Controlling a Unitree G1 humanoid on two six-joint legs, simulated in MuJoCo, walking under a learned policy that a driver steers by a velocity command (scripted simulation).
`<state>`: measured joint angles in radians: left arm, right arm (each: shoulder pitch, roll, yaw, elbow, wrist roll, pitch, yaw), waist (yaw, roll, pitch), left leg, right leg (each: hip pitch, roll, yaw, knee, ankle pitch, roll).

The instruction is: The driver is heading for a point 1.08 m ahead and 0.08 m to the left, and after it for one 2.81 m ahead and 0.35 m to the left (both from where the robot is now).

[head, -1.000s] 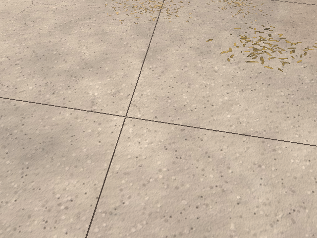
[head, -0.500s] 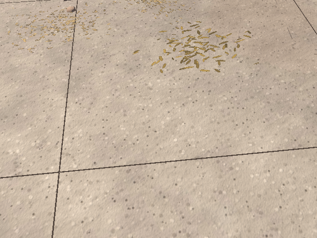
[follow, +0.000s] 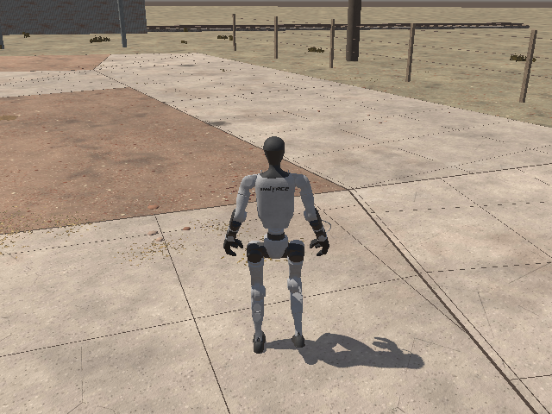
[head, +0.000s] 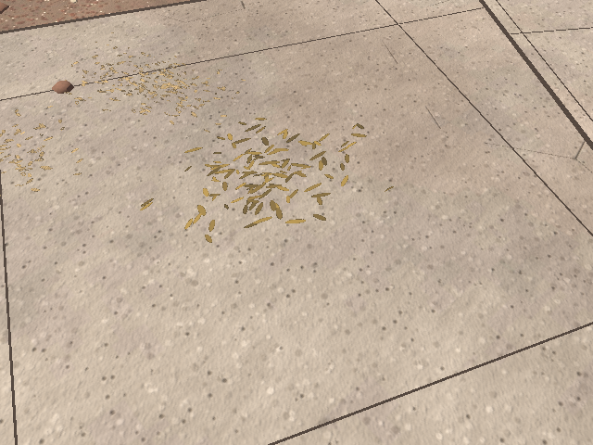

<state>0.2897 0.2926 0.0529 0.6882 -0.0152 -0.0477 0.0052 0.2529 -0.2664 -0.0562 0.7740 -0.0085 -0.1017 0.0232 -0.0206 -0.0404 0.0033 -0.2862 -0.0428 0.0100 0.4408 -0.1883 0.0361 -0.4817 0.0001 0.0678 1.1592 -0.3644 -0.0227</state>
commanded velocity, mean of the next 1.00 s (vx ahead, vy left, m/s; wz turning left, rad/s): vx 0.50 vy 0.00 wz -0.05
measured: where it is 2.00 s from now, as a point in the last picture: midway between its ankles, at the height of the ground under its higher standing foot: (317, 252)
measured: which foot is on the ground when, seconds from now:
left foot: down 0.00-0.32, up 0.34-0.84, down 0.86-1.00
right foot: up 0.00-0.30, down 0.32-0.86, up 0.88-1.00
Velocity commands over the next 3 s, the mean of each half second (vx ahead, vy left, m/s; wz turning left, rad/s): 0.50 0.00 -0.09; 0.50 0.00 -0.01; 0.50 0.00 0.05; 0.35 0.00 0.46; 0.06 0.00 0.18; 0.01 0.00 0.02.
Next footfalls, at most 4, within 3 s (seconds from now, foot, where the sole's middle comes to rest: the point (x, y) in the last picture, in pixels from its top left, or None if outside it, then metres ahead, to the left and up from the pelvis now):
0.32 right None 0.33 -0.15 -0.78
0.86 left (263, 386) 0.63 0.08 -0.78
1.38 right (360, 285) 0.91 -0.18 -0.78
1.90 left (268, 216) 1.15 0.07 -0.78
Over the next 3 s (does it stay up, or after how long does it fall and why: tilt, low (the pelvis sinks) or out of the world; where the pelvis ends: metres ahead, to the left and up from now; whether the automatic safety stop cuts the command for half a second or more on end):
stays up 1.14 -0.06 0.00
